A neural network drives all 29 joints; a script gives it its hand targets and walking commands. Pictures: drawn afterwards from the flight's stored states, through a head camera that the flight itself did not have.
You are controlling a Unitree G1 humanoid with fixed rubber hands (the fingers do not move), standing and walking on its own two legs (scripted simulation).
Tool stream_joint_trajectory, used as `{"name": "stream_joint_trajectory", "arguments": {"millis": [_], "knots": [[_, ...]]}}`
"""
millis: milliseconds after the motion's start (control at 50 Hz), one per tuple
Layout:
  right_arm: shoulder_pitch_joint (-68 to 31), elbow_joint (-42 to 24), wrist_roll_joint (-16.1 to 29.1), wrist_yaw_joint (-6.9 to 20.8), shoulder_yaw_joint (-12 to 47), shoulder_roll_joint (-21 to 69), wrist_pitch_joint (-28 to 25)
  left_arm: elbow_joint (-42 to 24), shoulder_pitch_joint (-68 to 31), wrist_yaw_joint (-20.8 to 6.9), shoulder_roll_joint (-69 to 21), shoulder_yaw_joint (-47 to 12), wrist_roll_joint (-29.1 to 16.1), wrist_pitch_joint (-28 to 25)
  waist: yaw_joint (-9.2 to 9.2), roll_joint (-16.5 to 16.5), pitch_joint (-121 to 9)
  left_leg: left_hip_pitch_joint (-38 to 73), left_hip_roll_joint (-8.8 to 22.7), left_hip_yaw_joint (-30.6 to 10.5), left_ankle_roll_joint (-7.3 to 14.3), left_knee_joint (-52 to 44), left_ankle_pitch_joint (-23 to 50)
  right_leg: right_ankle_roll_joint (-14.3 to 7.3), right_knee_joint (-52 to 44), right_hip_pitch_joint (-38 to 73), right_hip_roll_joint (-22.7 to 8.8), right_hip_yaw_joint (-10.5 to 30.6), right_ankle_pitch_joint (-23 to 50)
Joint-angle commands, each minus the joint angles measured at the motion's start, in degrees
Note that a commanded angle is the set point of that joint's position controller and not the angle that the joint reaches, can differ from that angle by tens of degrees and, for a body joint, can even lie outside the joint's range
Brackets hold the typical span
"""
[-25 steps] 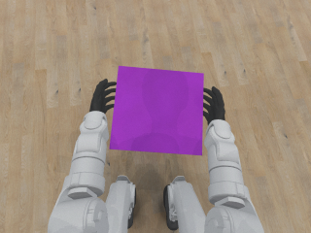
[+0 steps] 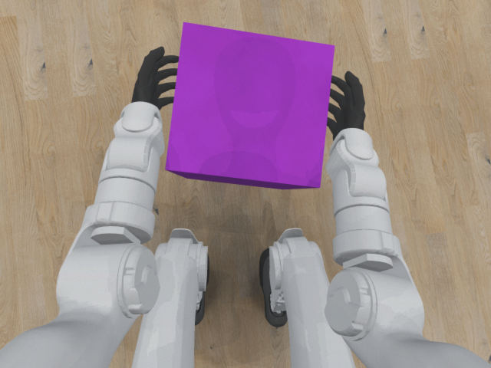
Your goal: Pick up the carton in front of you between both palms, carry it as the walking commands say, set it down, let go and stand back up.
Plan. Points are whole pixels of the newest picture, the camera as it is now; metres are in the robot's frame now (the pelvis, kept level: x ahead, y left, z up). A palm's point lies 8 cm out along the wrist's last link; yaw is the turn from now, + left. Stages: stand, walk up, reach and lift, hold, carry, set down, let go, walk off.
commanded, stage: set down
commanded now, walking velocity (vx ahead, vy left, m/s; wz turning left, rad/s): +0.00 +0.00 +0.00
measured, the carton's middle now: (245, 126) +0.49 +0.00 -0.18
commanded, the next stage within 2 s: none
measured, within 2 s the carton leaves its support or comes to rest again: rests again in 0.92 s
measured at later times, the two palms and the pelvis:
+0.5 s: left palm (168, 110) +0.54 +0.15 -0.26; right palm (314, 133) +0.50 -0.15 -0.25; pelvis -0.01 +0.00 -0.10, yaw -1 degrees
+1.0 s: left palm (173, 115) +0.54 +0.14 -0.29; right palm (314, 133) +0.51 -0.16 -0.28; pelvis -0.01 +0.00 -0.14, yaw -2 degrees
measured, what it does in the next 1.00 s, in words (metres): lowers itself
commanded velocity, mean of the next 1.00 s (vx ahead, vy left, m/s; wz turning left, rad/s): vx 0.00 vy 0.00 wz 0.00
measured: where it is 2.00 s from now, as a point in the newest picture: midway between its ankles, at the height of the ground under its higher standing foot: (234, 299)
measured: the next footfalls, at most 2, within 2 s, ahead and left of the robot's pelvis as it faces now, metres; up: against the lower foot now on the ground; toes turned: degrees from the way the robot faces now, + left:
none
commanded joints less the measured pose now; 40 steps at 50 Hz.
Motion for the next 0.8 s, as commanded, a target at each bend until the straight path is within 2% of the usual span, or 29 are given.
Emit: {"name": "stream_joint_trajectory", "arguments": {"millis": [0, 220, 460, 520, 580, 660, 780], "knots": [[-39.6, 0.0, 5.2, 10.3, 29.6, 46.5, -0.1, -0.2, -33.1, -9.0, -50.3, -24.0, -4.9, -0.6, -0.61, 4.0, -59.2, 37.2, -6.6, 0.2, -1.8, -6.4, 13.3, 1.7, -5.3, 23.6, 7.4, -2.7, 12.8], [-48.8, 2.4, 6.0, 11.2, 26.7, 43.8, 0.4, 5.0, -40.8, -11.5, -46.8, -22.0, -5.6, 0.3, -0.84, 3.9, -55.4, 28.8, -5.5, 1.1, -1.1, 2.2, 12.1, 1.6, 3.2, 17.3, 6.5, -3.6, 11.9], [-57.3, 0.5, 12.4, 11.2, 31.7, 39.8, -1.8, 4.4, -48.5, -12.3, -43.1, -28.6, -12.5, -1.9, -1.59, 4.8, -57.6, 30.0, -3.9, 1.1, -0.8, 12.5, 18.3, 1.4, 12.9, 15.7, 5.3, -4.4, 16.6], [-55.7, 1.1, 15.8, 10.9, 33.5, 43.0, -2.2, -0.3, -52.4, -11.6, -42.9, -31.7, -15.3, -2.9, -0.43, 6.3, -62.9, 33.0, -3.7, 1.7, -0.9, 14.1, 22.8, 1.2, 15.1, 17.3, 5.8, -4.3, 21.4], [-52.9, 4.2, 16.4, 11.7, 33.0, 44.5, -1.6, 0.6, -49.9, -11.5, -43.6, -31.8, -14.9, -2.9, 0.58, 7.9, -60.9, 34.9, -3.4, 1.1, -0.7, 15.2, 26.1, 1.3, 16.3, 12.5, 6.1, -4.1, 21.6], [-52.3, 5.4, 15.3, 13.0, 31.8, 44.0, -1.4, 3.9, -45.9, -12.2, -45.1, -30.1, -13.4, -2.5, 0.59, 6.8, -53.1, 30.5, -3.5, 0.5, -0.4, 15.6, 23.9, 1.5, 16.7, 7.3, 6.0, -4.1, 18.3], [-53.7, 7.0, 14.6, 12.5, 29.8, 42.0, -2.7, 5.6, -48.2, -12.5, -43.4, -28.0, -13.5, -3.8, -0.26, 5.6, -46.7, 23.6, -3.6, 0.6, 0.0, 16.3, 19.4, 1.1, 17.4, 7.5, 5.8, -3.7, 17.1]]}}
